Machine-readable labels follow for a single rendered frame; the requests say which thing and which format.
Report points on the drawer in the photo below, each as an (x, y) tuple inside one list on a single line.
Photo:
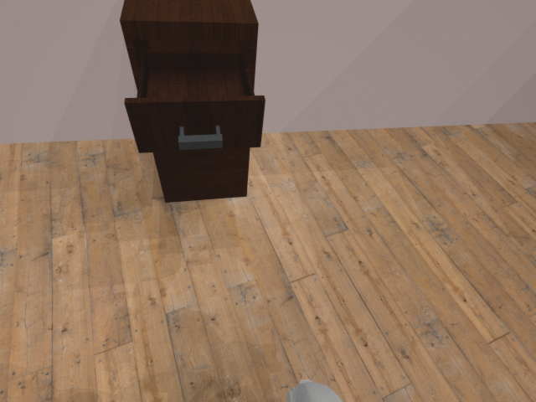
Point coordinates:
[(197, 91)]

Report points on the cabinet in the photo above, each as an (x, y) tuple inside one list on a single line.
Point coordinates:
[(194, 26)]

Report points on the handle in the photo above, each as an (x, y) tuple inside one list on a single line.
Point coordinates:
[(200, 141)]

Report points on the robot right thigh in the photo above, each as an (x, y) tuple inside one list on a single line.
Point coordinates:
[(312, 392)]

